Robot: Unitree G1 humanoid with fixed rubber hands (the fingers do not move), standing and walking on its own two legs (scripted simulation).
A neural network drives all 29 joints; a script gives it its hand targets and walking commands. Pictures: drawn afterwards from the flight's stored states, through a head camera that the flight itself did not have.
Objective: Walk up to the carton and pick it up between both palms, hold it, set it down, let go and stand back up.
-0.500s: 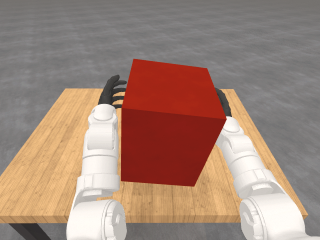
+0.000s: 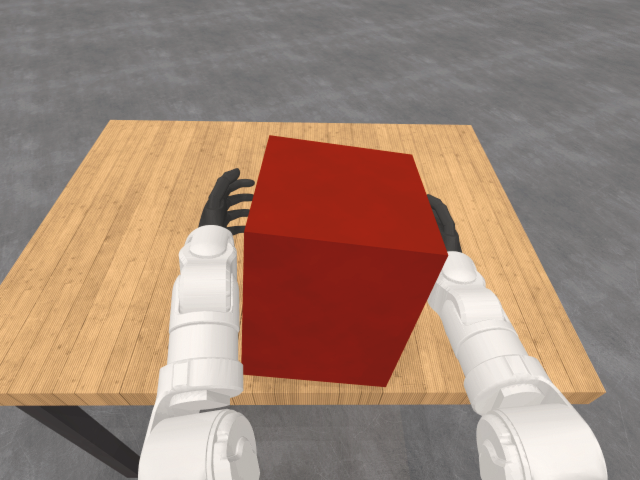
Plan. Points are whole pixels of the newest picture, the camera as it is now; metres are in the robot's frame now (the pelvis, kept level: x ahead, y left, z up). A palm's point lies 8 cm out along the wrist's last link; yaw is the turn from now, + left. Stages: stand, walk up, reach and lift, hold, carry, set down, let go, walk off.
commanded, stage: set down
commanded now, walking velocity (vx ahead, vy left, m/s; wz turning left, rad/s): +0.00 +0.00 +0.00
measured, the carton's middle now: (328, 262) +0.39 -0.01 +0.06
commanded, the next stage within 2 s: none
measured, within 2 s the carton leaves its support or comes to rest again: rests again in 1.58 s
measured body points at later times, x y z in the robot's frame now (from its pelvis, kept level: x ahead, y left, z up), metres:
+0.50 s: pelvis -0.01 +0.00 +0.00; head +0.02 +0.02 +0.45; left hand +0.40 +0.14 +0.10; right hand +0.39 -0.15 +0.08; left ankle -0.02 +0.11 -0.75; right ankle +0.01 -0.12 -0.75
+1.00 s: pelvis +0.02 +0.00 +0.00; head +0.00 +0.02 +0.45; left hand +0.40 +0.14 +0.12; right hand +0.40 -0.15 +0.11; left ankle -0.02 +0.11 -0.75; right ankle +0.01 -0.12 -0.75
